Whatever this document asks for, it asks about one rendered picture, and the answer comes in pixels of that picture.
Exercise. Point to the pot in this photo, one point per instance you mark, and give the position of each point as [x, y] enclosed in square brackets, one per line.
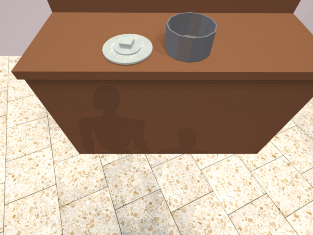
[190, 36]

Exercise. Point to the table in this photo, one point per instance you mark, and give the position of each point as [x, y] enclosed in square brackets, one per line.
[258, 76]

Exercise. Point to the knob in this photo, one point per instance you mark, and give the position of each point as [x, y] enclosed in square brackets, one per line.
[126, 42]

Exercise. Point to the lid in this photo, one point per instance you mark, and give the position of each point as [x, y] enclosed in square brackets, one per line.
[140, 50]

